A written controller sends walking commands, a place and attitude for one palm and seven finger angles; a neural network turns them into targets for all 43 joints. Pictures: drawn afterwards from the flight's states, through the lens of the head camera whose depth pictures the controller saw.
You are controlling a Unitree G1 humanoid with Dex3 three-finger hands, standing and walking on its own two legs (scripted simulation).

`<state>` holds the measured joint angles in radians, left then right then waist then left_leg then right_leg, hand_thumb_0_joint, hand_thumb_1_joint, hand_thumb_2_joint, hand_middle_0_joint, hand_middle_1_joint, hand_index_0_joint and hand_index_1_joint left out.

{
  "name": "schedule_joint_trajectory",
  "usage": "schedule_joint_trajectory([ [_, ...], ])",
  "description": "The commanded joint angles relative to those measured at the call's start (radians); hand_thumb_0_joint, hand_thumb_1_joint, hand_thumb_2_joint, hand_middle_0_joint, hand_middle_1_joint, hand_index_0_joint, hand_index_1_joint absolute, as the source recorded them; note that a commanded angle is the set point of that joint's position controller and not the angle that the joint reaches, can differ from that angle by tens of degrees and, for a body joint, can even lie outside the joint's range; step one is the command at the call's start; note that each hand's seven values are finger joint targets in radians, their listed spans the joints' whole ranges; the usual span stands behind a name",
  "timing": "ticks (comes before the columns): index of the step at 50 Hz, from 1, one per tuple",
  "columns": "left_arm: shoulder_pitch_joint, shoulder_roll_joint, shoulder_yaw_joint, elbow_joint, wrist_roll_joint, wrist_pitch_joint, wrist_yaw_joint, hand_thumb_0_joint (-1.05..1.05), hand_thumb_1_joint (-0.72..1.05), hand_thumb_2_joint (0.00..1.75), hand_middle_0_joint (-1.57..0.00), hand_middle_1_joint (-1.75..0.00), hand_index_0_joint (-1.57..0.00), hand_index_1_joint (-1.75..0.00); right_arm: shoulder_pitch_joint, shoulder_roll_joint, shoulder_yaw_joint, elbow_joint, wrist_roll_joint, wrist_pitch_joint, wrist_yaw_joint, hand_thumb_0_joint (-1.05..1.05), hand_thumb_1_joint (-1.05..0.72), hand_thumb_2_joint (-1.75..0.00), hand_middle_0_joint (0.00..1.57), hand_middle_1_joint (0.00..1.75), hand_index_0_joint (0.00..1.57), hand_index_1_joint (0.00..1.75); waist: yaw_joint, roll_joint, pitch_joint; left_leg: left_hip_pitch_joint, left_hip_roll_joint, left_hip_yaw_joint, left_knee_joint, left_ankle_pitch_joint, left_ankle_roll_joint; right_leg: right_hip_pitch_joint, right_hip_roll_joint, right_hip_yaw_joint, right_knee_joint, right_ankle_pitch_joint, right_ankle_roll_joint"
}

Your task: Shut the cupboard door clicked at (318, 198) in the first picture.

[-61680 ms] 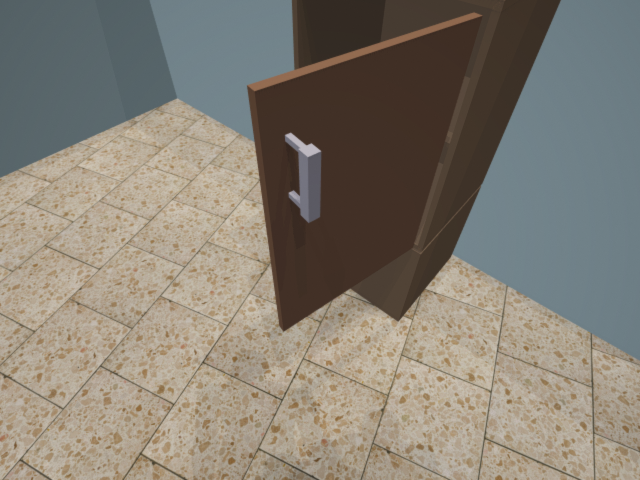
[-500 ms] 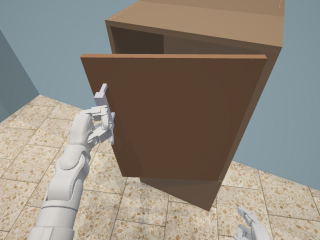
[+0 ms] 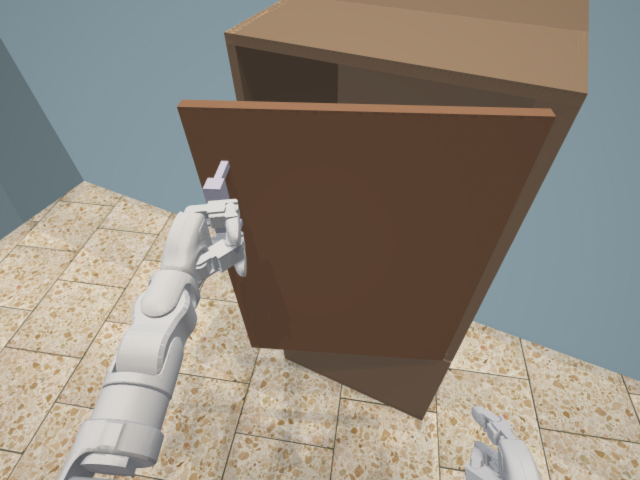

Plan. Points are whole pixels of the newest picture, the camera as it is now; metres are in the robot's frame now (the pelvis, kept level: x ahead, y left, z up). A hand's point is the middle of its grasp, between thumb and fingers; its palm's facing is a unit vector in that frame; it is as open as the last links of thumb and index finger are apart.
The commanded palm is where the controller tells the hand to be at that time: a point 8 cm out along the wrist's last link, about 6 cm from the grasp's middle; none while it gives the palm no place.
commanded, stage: push the door shut along its arc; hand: left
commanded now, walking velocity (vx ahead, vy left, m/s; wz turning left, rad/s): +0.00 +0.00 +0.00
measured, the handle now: (227, 208) +0.43 +0.16 +0.12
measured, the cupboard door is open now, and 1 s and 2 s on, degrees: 21 3 0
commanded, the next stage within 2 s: pull the fist back off the door in 1.66 s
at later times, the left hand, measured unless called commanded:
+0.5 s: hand (247, 219) +0.40 +0.12 +0.13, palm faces -0.18 -0.98 -0.05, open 3.2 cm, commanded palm +0.40 +0.16 +0.13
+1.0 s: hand (278, 186) +0.47 +0.09 +0.13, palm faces -0.31 -0.95 -0.01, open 3.1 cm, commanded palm +0.48 +0.14 +0.13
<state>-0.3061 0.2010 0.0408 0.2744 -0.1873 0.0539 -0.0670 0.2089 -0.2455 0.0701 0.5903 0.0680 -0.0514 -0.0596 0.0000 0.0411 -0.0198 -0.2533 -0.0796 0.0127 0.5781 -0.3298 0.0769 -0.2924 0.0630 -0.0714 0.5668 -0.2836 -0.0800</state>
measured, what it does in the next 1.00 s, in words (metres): stands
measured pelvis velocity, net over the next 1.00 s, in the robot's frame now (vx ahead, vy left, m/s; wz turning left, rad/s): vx -0.01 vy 0.02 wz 0.00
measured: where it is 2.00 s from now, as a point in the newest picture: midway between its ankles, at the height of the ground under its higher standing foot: outside the picture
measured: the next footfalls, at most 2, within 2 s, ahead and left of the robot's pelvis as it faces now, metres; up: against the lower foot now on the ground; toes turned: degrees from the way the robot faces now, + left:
none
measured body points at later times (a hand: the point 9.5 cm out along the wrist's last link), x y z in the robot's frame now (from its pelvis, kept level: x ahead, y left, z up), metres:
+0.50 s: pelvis -0.01 +0.01 +0.00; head +0.01 +0.01 +0.45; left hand +0.41 +0.18 +0.13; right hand +0.11 -0.23 -0.11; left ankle -0.02 +0.07 -0.73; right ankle +0.01 -0.07 -0.73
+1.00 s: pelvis -0.01 +0.02 -0.01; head +0.05 +0.01 +0.43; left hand +0.48 +0.14 +0.13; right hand +0.02 -0.25 -0.13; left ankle -0.02 +0.07 -0.73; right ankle +0.01 -0.07 -0.73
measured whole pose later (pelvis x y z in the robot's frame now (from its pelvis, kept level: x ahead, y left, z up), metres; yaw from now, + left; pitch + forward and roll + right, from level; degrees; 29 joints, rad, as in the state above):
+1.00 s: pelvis -0.01 +0.02 -0.01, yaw +0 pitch +10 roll -1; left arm -1.01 0.31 0.11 1.17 -0.19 -0.24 -0.30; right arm 0.37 -0.30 0.04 0.71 0.04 -0.11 -0.03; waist -0.13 0.02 -0.05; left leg -0.52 -0.10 0.03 0.69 -0.35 0.10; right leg -0.56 0.04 -0.07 0.68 -0.30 -0.06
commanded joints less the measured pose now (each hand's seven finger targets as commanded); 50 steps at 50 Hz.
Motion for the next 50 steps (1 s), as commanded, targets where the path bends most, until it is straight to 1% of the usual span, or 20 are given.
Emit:
schedule_joint_trajectory([
  [1,-0.464,0.149,0.086,-0.16,-0.014,-0.092,-0.009,0.0,0.9,0.9,-1.3,-1.5,-1.3,-1.5,-0.064,-0.124,-0.051,-0.132,-0.005,-0.043,-0.008,0.0,-0.9,-0.9,0.2,0.3,0.2,0.3,-0.024,-0.061,-0.253,0.07,0.065,-0.073,-0.073,0.256,-0.037,0.091,-0.067,0.082,-0.067,0.252,0.04],
  [4,-0.501,0.117,0.057,-0.149,-0.021,-0.113,-0.033,0.0,0.9,0.9,-1.3,-1.5,-1.3,-1.5,-0.061,-0.12,-0.051,-0.133,-0.001,-0.047,-0.004,0.0,-0.9,-0.9,0.2,0.3,0.2,0.3,-0.028,-0.057,-0.274,0.074,0.064,-0.07,-0.07,0.292,-0.036,0.099,-0.068,0.08,-0.057,0.295,0.039],
  [10,-0.662,0.104,0.023,-0.036,-0.022,-0.155,-0.061,0.0,0.9,0.9,-1.3,-1.5,-1.3,-1.5,-0.043,-0.13,-0.053,-0.107,-0.001,-0.053,-0.005,0.0,-0.9,-0.9,0.2,0.3,0.2,0.3,-0.06,-0.049,-0.241,0.085,0.068,-0.095,-0.079,0.223,-0.039,0.009,-0.061,0.069,-0.063,0.192,0.035],
  [14,-0.757,0.107,0.018,0.041,-0.024,-0.188,-0.08,0.0,0.9,0.9,-1.3,-1.5,-1.3,-1.5,-0.022,-0.139,-0.058,-0.088,-0.003,-0.059,-0.004,0.0,-0.9,-0.9,0.2,0.3,0.2,0.3,-0.073,-0.034,-0.279,0.115,0.069,-0.109,-0.076,0.22,-0.041,-0.025,-0.06,0.067,-0.057,0.17,0.033],
  [17,-0.823,0.117,0.02,0.138,-0.029,-0.211,-0.098,0.0,0.9,0.9,-1.3,-1.5,-1.3,-1.5,-0.001,-0.148,-0.059,-0.07,-0.004,-0.064,-0.005,0.0,-0.9,-0.9,0.2,0.3,0.2,0.3,-0.086,-0.069,-0.276,0.105,0.07,-0.116,-0.075,0.213,-0.04,-0.043,-0.059,0.064,-0.055,0.159,0.034],
  [20,-0.898,0.105,0.004,0.197,-0.029,-0.245,-0.122,0.0,0.9,0.9,-1.3,-1.5,-1.3,-1.5,0.018,-0.152,-0.062,-0.054,-0.004,-0.075,-0.001,0.0,-0.9,-0.9,0.2,0.3,0.2,0.3,-0.095,-0.035,-0.299,0.116,0.068,-0.122,-0.067,0.227,-0.044,-0.065,-0.057,0.061,-0.041,0.167,0.029],
  [21,-0.905,0.135,0.029,0.222,-0.027,-0.254,-0.124,0.0,0.9,0.9,-1.3,-1.5,-1.3,-1.5,0.032,-0.159,-0.066,-0.048,-0.007,-0.076,-0.001,0.0,-0.9,-0.9,0.2,0.3,0.2,0.3,-0.091,-0.036,-0.311,0.13,0.069,-0.127,-0.065,0.248,-0.048,-0.066,-0.057,0.059,-0.038,0.175,0.028],
  [22,-0.924,0.105,0.002,0.233,-0.031,-0.264,-0.134,0.0,0.9,0.9,-1.3,-1.5,-1.3,-1.5,0.036,-0.158,-0.065,-0.048,-0.007,-0.081,0.003,0.0,-0.9,-0.9,0.2,0.3,0.2,0.3,-0.099,-0.037,-0.321,0.138,0.07,-0.129,-0.063,0.259,-0.049,-0.078,-0.056,0.057,-0.032,0.18,0.028],
  [26,-0.954,0.158,0.053,0.36,-0.038,-0.286,-0.155,0.0,0.9,0.9,-1.3,-1.5,-1.3,-1.5,0.07,-0.172,-0.068,-0.028,-0.01,-0.081,0.007,0.0,-0.9,-0.9,0.2,0.3,0.2,0.3,-0.099,-0.078,-0.293,0.086,0.068,-0.125,-0.058,0.234,-0.047,-0.084,-0.054,0.059,-0.029,0.169,0.029],
  [27,-0.98,0.14,0.039,0.384,-0.039,-0.291,-0.161,0.0,0.9,0.9,-1.3,-1.5,-1.3,-1.5,0.072,-0.17,-0.066,-0.03,-0.009,-0.084,0.009,0.0,-0.9,-0.9,0.2,0.3,0.2,0.3,-0.106,-0.088,-0.284,0.067,0.067,-0.124,-0.058,0.216,-0.042,-0.094,-0.054,0.061,-0.025,0.163,0.03],
  [29,-1.041,0.155,0.045,0.425,-0.03,-0.312,-0.168,0.0,0.9,0.9,-1.3,-1.5,-1.3,-1.5,0.085,-0.173,-0.068,-0.019,-0.011,-0.087,0.011,0.0,-0.9,-0.9,0.2,0.3,0.2,0.3,-0.115,-0.056,-0.282,0.06,0.067,-0.126,-0.052,0.193,-0.043,-0.122,-0.054,0.062,-0.017,0.143,0.029],
  [31,-1.063,0.158,0.041,0.446,-0.023,-0.33,-0.178,0.0,0.9,0.9,-1.3,-1.5,-1.3,-1.5,0.103,-0.181,-0.074,-0.013,-0.013,-0.091,0.013,0.0,-0.9,-0.9,0.2,0.3,0.2,0.3,-0.117,-0.03,-0.322,0.082,0.068,-0.129,-0.04,0.214,-0.047,-0.136,-0.054,0.062,-0.005,0.15,0.028],
  [34,-1.124,0.138,0.018,0.52,-0.022,-0.338,-0.193,0.0,0.9,0.9,-1.3,-1.5,-1.3,-1.5,0.129,-0.186,-0.075,0.003,-0.014,-0.095,0.016,0.0,-0.9,-0.9,0.2,0.3,0.2,0.3,-0.145,-0.041,-0.306,0.069,0.072,-0.143,-0.03,0.192,-0.051,-0.19,-0.05,0.058,0.004,0.13,0.03],
  [39,-1.181,0.165,0.046,0.583,-0.027,-0.344,-0.215,0.0,0.9,0.9,-1.3,-1.5,-1.3,-1.5,0.175,-0.201,-0.084,0.022,-0.022,-0.102,0.021,0.0,-0.9,-0.9,0.2,0.3,0.2,0.3,-0.157,-0.041,-0.369,0.078,0.074,-0.147,-0.001,0.246,-0.053,-0.213,-0.047,0.057,0.027,0.163,0.03],
  [40,-1.206,0.148,0.026,0.602,-0.027,-0.343,-0.221,0.0,0.9,0.9,-1.3,-1.5,-1.3,-1.5,0.183,-0.2,-0.081,0.026,-0.022,-0.103,0.022,0.0,-0.9,-0.9,0.2,0.3,0.2,0.3,-0.171,-0.057,-0.353,0.056,0.072,-0.143,0.004,0.238,-0.049,-0.219,-0.045,0.058,0.027,0.163,0.034],
  [41,-1.213,0.183,0.055,0.612,-0.025,-0.346,-0.222,0.0,0.9,0.9,-1.3,-1.5,-1.3,-1.5,0.198,-0.207,-0.086,0.033,-0.025,-0.099,0.022,0.0,-0.9,-0.9,0.2,0.3,0.2,0.3,-0.167,-0.076,-0.366,0.043,0.07,-0.138,0.011,0.242,-0.044,-0.207,-0.046,0.061,0.027,0.168,0.035],
  [45,-1.244,0.232,0.087,0.653,-0.013,-0.354,-0.234,0.0,0.9,0.9,-1.3,-1.5,-1.3,-1.5,0.218,-0.213,-0.087,0.035,-0.028,-0.099,0.025,0.0,-0.9,-0.9,0.2,0.3,0.2,0.3,-0.166,-0.042,-0.389,0.007,0.068,-0.138,0.025,0.233,-0.045,-0.205,-0.045,0.067,0.044,0.173,0.032],
  [47,-1.27,0.224,0.077,0.681,-0.013,-0.346,-0.241,0.0,0.9,0.9,-1.3,-1.5,-1.3,-1.5,0.232,-0.215,-0.085,0.042,-0.03,-0.094,0.025,0.0,-0.9,-0.9,0.2,0.3,0.2,0.3,-0.183,-0.035,-0.381,-0.007,0.066,-0.133,0.037,0.243,-0.04,-0.222,-0.043,0.068,0.044,0.186,0.036],
  [49,-1.278,0.261,0.112,0.7,-0.012,-0.344,-0.244,0.0,0.9,0.9,-1.3,-1.5,-1.3,-1.5,0.246,-0.218,-0.087,0.042,-0.033,-0.092,0.027,0.0,-0.9,-0.9,0.2,0.3,0.2,0.3,-0.176,-0.023,-0.398,-0.017,0.065,-0.13,0.046,0.255,-0.04,-0.214,-0.041,0.072,0.053,0.199,0.034],
  [50,-1.293,0.272,0.116,0.699,-0.011,-0.344,-0.246,0.0,0.9,0.9,-1.3,-1.5,-1.3,-1.5,0.253,-0.22,-0.088,0.043,-0.033,-0.091,0.027,0.0,-0.9,-0.9,0.2,0.3,0.2,0.3,-0.185,-0.039,-0.408,-0.031,0.065,-0.128,0.051,0.246,-0.038,-0.208,-0.042,0.073,0.053,0.199,0.037],
])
